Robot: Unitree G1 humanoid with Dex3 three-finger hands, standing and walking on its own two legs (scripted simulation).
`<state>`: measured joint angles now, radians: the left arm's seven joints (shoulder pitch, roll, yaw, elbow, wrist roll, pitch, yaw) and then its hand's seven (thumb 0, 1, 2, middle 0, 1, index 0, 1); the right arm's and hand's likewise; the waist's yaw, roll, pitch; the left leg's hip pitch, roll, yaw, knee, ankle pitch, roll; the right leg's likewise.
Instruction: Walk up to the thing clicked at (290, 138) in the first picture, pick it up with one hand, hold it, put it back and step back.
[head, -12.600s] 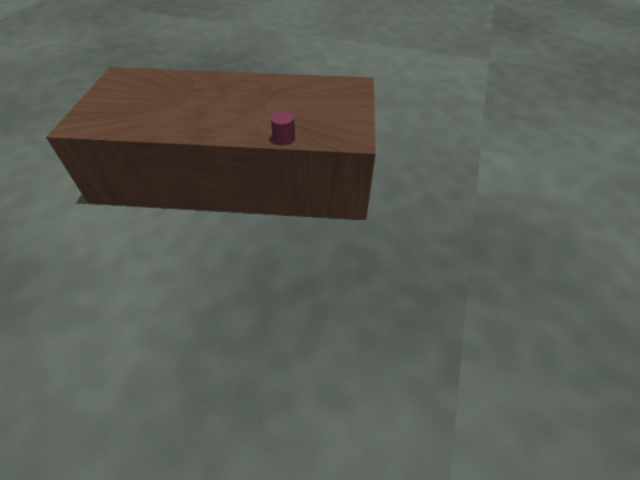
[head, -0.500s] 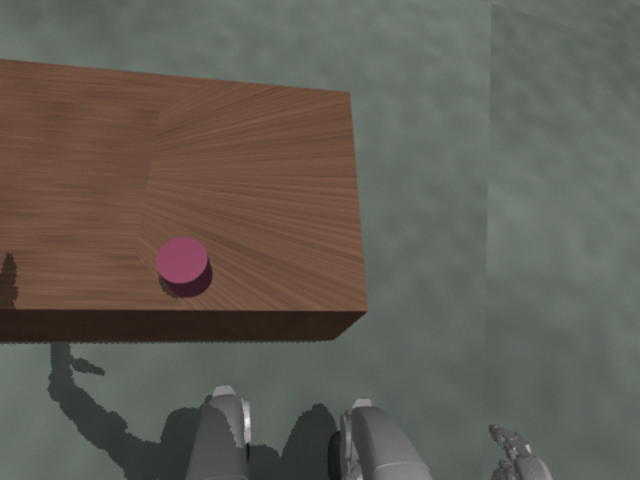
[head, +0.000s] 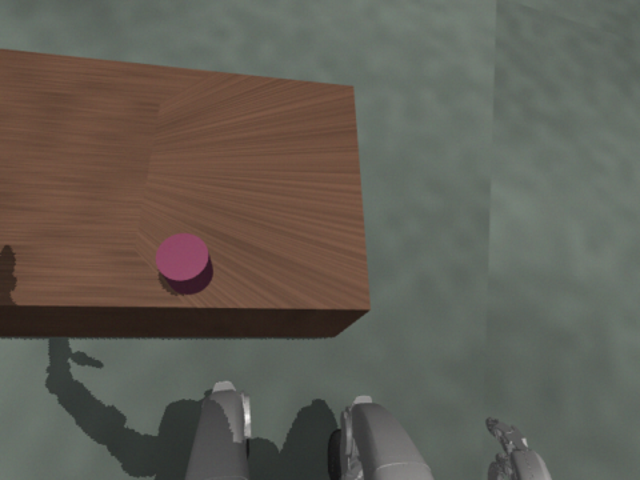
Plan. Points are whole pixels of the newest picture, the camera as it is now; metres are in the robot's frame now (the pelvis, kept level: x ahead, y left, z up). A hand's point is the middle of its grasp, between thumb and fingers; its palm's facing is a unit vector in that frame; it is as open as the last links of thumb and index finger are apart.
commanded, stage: go down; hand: left
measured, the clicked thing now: (186, 265) +0.44 +0.20 -0.27
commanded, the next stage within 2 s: none
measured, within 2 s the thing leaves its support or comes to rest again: neither
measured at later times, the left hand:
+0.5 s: hand out of the picture +0.38 +0.40 +0.03, palm faces +0.20 -0.98 -0.02, open 17.4 cm
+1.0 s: hand out of the picture +0.38 +0.40 +0.03, palm faces +0.20 -0.98 -0.01, open 17.3 cm
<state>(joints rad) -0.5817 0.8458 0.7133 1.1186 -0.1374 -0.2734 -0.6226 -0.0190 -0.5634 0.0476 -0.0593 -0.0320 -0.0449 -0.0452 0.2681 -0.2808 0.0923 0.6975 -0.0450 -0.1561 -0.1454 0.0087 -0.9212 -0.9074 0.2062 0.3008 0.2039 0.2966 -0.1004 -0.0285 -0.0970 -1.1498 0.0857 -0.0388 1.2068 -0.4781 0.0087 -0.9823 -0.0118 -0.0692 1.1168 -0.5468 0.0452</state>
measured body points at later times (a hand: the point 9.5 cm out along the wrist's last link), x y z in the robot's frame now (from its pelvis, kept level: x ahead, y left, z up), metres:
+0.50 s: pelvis +0.00 +0.00 -0.01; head +0.15 +0.06 +0.41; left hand +0.37 +0.45 +0.03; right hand +0.09 -0.28 -0.09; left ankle +0.04 +0.11 -0.64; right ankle -0.01 -0.16 -0.64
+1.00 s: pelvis -0.01 +0.00 -0.01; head +0.15 +0.06 +0.40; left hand +0.37 +0.45 +0.04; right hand +0.08 -0.28 -0.10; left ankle +0.04 +0.11 -0.64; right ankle -0.01 -0.16 -0.64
